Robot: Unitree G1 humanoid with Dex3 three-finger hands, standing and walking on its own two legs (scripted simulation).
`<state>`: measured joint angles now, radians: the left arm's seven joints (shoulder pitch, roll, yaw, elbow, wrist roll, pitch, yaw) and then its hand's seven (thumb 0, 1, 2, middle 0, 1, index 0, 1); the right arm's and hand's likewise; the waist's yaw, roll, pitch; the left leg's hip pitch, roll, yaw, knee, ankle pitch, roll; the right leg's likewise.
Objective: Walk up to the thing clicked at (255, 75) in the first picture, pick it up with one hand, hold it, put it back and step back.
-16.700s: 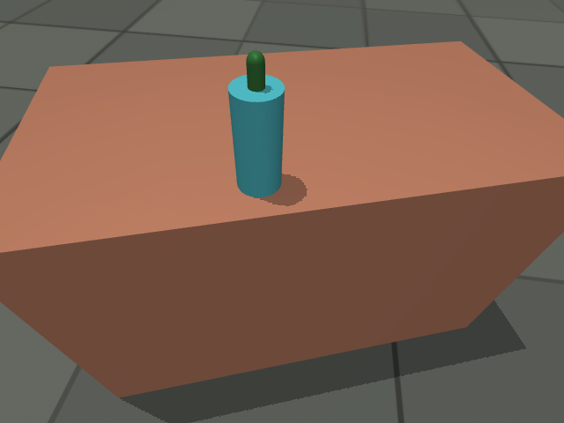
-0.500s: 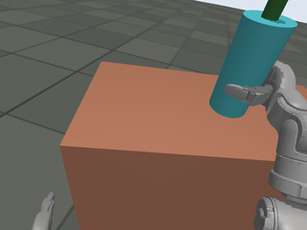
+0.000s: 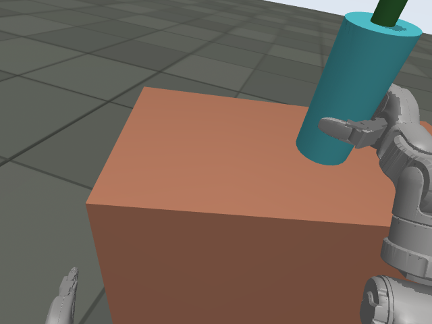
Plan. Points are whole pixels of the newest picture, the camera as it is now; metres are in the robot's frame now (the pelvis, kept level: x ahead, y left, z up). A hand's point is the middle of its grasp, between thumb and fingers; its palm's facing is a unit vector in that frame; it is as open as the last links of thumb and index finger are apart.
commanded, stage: hold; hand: right
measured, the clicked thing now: (354, 79) +0.33 -0.14 +0.37
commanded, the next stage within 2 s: crouch in 1.26 s
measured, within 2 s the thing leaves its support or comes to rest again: neither
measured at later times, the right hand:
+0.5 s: hand (345, 119) +0.33 -0.16 +0.31, palm faces +0.13 +0.99 -0.02, open 11.7 cm
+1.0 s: hand (348, 121) +0.33 -0.17 +0.31, palm faces +0.16 +0.99 +0.00, open 11.7 cm
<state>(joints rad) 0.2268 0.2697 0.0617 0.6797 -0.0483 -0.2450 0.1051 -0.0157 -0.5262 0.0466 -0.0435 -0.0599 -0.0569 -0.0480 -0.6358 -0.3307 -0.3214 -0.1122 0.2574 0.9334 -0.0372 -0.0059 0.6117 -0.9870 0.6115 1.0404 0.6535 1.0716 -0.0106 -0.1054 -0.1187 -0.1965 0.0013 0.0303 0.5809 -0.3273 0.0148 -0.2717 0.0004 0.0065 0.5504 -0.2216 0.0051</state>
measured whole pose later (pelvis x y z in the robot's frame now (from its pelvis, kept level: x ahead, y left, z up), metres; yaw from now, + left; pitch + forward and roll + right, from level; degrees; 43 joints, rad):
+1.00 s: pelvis -0.01 +0.00 +0.00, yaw +1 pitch -4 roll +0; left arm 0.24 0.26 0.06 0.65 -0.04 -0.27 0.10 -0.02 -0.52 0.05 -0.05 -0.06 -0.06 -0.05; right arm -0.61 -0.32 -0.34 -0.08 0.26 0.92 -0.05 -0.01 0.61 -0.99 0.61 1.04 0.65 1.07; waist 0.00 -0.11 -0.11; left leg -0.21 0.00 0.02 0.59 -0.32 0.01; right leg -0.27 0.00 0.00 0.56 -0.21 0.00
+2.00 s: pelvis -0.01 -0.01 +0.00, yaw +2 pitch -2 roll +0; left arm 0.24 0.24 0.05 0.67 -0.02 -0.31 0.14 -0.01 -0.50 0.04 -0.05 -0.06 -0.07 -0.04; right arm -0.68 -0.35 -0.33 0.39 0.16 0.52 -0.05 0.00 0.61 -0.98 0.61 1.04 0.66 1.07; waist 0.04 -0.06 -0.07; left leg -0.25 -0.01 0.01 0.59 -0.31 0.01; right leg -0.32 -0.02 -0.02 0.57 -0.22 0.00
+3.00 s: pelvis +0.01 -0.01 +0.00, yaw +3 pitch +4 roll +1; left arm 0.28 0.24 0.04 0.54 -0.01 -0.23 0.07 -0.01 -0.53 0.06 -0.04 -0.04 -0.05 -0.04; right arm -0.70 -0.41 -0.37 0.73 0.12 0.14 0.00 0.00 0.61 -0.97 0.62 1.03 0.67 1.06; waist 0.06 -0.03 -0.06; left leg -0.33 -0.02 -0.02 0.56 -0.30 0.00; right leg -0.41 -0.02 -0.04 0.57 -0.24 -0.01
